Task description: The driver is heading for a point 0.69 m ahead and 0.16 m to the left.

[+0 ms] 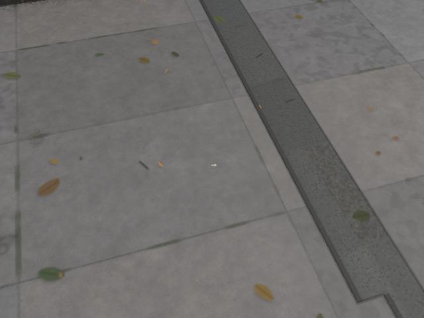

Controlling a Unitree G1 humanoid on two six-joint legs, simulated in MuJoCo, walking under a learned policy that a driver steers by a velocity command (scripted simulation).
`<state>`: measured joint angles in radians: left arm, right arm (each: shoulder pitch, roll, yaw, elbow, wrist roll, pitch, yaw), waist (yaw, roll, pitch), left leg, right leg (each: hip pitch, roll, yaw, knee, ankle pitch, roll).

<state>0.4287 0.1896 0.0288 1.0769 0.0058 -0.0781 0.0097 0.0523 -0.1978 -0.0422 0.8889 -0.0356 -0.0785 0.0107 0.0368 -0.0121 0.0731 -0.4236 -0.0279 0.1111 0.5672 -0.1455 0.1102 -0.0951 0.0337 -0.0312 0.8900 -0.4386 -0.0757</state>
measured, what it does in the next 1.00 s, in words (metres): walks ahead, turning left: right foot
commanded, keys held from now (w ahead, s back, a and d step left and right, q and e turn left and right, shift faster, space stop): w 0.40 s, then w+q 0.58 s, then no key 0.02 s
